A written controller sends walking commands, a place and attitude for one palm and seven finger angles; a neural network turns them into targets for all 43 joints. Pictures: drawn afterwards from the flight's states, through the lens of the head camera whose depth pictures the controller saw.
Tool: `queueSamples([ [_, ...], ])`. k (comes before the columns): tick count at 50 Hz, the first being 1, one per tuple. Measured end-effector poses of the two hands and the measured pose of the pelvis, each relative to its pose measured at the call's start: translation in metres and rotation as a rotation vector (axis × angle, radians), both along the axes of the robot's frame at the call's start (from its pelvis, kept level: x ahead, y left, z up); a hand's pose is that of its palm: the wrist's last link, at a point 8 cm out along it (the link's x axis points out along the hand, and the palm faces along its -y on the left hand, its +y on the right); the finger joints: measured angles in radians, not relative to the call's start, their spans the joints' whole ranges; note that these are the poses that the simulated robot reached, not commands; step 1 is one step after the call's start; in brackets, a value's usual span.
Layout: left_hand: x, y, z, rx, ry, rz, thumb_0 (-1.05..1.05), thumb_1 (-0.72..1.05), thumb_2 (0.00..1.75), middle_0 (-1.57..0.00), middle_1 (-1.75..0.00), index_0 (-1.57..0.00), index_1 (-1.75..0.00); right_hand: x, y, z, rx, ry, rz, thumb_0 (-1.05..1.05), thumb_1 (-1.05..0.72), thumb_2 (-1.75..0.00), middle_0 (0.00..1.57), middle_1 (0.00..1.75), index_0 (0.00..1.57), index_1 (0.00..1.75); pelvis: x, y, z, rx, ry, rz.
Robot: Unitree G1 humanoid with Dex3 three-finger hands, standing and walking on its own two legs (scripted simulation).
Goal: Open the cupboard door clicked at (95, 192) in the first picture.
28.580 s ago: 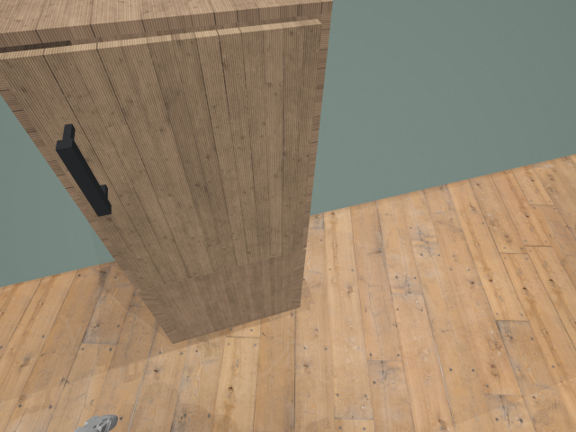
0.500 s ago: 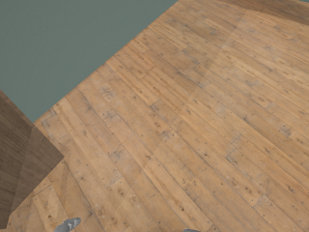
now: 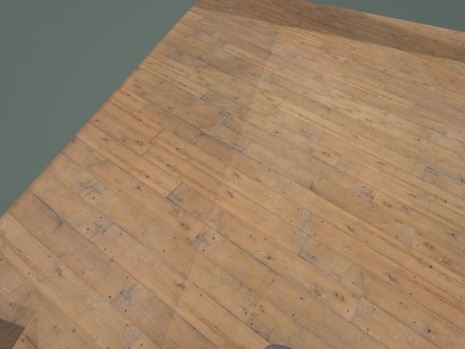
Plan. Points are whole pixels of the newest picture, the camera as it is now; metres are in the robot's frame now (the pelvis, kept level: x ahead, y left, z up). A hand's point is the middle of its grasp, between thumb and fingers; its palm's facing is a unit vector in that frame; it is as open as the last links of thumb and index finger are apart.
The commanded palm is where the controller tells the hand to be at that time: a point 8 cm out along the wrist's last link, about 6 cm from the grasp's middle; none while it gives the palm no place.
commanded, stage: walk to a spot facing it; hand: left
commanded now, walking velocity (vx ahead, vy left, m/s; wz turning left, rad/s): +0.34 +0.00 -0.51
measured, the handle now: out of the picture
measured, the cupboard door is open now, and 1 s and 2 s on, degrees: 40 40 40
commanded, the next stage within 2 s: turn to face it in 0.84 s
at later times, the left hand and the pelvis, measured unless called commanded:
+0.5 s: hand (203, 243) +0.36 +0.08 -0.16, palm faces -0.21 -0.95 -0.21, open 7.2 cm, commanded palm none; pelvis +0.23 -0.08 +0.01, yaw -13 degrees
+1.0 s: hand (230, 168) +0.59 +0.04 -0.16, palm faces -0.33 -0.93 -0.16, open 7.3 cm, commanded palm none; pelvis +0.47 -0.11 +0.01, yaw -21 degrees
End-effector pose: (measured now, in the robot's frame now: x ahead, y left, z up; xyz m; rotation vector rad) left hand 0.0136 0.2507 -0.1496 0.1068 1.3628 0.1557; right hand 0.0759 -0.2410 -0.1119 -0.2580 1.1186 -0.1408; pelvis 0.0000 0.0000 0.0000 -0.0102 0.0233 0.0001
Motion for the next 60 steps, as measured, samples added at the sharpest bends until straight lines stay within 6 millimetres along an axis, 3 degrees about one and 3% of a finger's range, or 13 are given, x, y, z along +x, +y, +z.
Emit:
queueSamples([
  [7, 0.155, -0.013, 0.025, 0.011, -0.177, -0.162, 0.01, 0.92, 0.90, -0.20, -0.29, -0.20, -0.30, -0.054, 0.003, -0.007, 0.051, 0.241, -0.173, 0.00, -0.91, -0.90, 0.20, 0.30, 0.20, 0.29, 0.055, -0.006, 0.010, 0.001, 0.014, -0.084],
  [11, 0.244, -0.044, 0.029, 0.021, -0.238, -0.278, 0.01, 0.92, 0.90, -0.20, -0.29, -0.20, -0.30, -0.075, -0.002, -0.017, 0.089, 0.360, -0.285, 0.00, -0.91, -0.90, 0.20, 0.30, 0.20, 0.29, 0.094, -0.020, 0.002, 0.014, 0.014, -0.136],
  [15, 0.322, -0.082, 0.021, 0.038, -0.326, -0.356, 0.00, 0.91, 0.90, -0.20, -0.29, -0.20, -0.30, -0.076, -0.015, -0.035, 0.131, 0.464, -0.358, 0.00, -0.91, -0.90, 0.20, 0.30, 0.20, 0.29, 0.139, -0.048, -0.018, 0.028, 0.005, -0.166],
  [18, 0.345, -0.102, 0.020, 0.040, -0.340, -0.350, 0.00, 0.91, 0.90, -0.20, -0.29, -0.20, -0.30, -0.043, -0.033, -0.039, 0.136, 0.460, -0.389, 0.01, -0.91, -0.90, 0.20, 0.30, 0.20, 0.29, 0.162, -0.062, -0.017, 0.025, -0.016, -0.189],
  [23, 0.341, -0.121, 0.021, 0.019, -0.198, -0.343, 0.00, 0.91, 0.90, -0.20, -0.29, -0.20, -0.30, 0.065, -0.065, -0.026, 0.105, 0.262, -0.376, 0.01, -0.91, -0.90, 0.20, 0.30, 0.20, 0.29, 0.206, -0.075, 0.003, 0.023, -0.012, -0.215],
  [33, 0.362, -0.101, 0.009, 0.020, -0.024, -0.241, -0.01, 0.94, 0.90, -0.20, -0.30, -0.20, -0.30, 0.271, -0.086, -0.011, 0.088, 0.004, -0.269, 0.00, -0.91, -0.90, 0.20, 0.30, 0.20, 0.29, 0.315, -0.083, 0.003, -0.005, -0.008, -0.247],
  [37, 0.382, -0.094, -0.011, 0.006, 0.067, -0.232, 0.00, 0.93, 0.90, -0.20, -0.30, -0.20, -0.30, 0.330, -0.086, -0.017, 0.055, -0.065, -0.257, 0.00, -0.91, -0.90, 0.20, 0.30, 0.20, 0.29, 0.364, -0.078, -0.012, -0.003, -0.017, -0.273],
  [40, 0.416, -0.099, -0.009, 0.004, 0.082, -0.267, 0.00, 0.92, 0.90, -0.20, -0.29, -0.20, -0.30, 0.341, -0.084, -0.014, 0.052, -0.053, -0.290, 0.00, -0.91, -0.90, 0.20, 0.30, 0.20, 0.29, 0.390, -0.080, -0.008, 0.008, -0.025, -0.299],
  [44, 0.483, -0.117, 0.004, -0.010, 0.013, -0.306, 0.01, 0.92, 0.90, -0.20, -0.29, -0.20, -0.30, 0.328, -0.082, -0.011, 0.058, 0.050, -0.368, -0.01, -0.93, -0.90, 0.20, 0.30, 0.20, 0.29, 0.423, -0.088, 0.004, 0.010, -0.019, -0.321],
  [49, 0.571, -0.155, 0.018, -0.021, -0.076, -0.386, 0.00, 0.92, 0.90, -0.20, -0.29, -0.20, -0.30, 0.302, -0.087, -0.012, 0.085, 0.207, -0.460, -0.01, -0.94, -0.90, 0.20, 0.30, 0.20, 0.29, 0.462, -0.106, 0.011, 0.007, -0.008, -0.367],
  [54, 0.651, -0.205, 0.015, -0.006, -0.166, -0.473, 0.00, 0.92, 0.90, -0.20, -0.29, -0.20, -0.30, 0.284, -0.092, -0.024, 0.146, 0.350, -0.539, 0.00, -0.93, -0.90, 0.20, 0.30, 0.20, 0.29, 0.501, -0.142, 0.000, 0.018, -0.013, -0.360],
  [57, 0.683, -0.230, 0.008, -0.002, -0.230, -0.461, 0.00, 0.92, 0.90, -0.20, -0.29, -0.20, -0.30, 0.288, -0.100, -0.037, 0.184, 0.433, -0.547, 0.00, -0.92, -0.90, 0.20, 0.30, 0.20, 0.29, 0.521, -0.162, -0.012, 0.020, -0.009, -0.327],
  [60, 0.695, -0.244, 0.012, -0.014, -0.244, -0.419, 0.00, 0.91, 0.90, -0.20, -0.29, -0.20, -0.30, 0.314, -0.112, -0.035, 0.184, 0.459, -0.515, 0.00, -0.92, -0.90, 0.20, 0.30, 0.20, 0.29, 0.535, -0.169, -0.008, 0.006, -0.009, -0.274],
])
